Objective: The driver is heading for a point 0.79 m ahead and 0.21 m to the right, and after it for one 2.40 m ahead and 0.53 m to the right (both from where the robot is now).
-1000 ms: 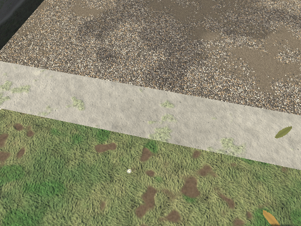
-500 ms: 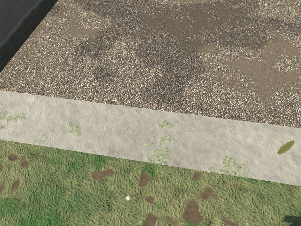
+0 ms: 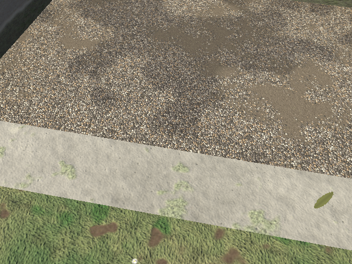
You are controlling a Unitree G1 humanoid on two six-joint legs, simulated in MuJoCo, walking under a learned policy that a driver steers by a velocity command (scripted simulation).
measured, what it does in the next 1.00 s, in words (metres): walks ahead, turning right: right foot, then left foot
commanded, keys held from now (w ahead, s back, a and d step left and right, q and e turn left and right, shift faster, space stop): w+e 0.64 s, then w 0.36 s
